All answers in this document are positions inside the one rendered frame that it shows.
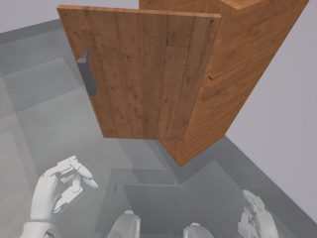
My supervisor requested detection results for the left robot thigh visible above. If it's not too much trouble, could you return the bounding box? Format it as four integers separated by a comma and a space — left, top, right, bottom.
107, 213, 141, 238

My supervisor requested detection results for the robot right hand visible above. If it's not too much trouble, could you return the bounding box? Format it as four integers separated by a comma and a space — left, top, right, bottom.
238, 189, 279, 238

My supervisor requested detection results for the right robot thigh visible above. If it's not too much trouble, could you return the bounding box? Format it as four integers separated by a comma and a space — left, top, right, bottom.
182, 225, 214, 238

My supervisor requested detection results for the robot thigh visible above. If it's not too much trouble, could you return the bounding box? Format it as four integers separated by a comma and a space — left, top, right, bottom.
107, 213, 141, 238
182, 225, 214, 238

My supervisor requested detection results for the handle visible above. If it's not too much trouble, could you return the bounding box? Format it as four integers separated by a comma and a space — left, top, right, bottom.
77, 50, 98, 96

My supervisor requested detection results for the robot left hand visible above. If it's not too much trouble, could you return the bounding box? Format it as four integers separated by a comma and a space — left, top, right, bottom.
30, 156, 99, 223

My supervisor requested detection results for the cupboard door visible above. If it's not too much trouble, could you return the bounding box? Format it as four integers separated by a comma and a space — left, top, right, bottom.
56, 4, 222, 141

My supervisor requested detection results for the left robot forearm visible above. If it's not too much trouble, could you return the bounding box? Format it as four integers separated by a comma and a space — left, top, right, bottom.
20, 220, 58, 238

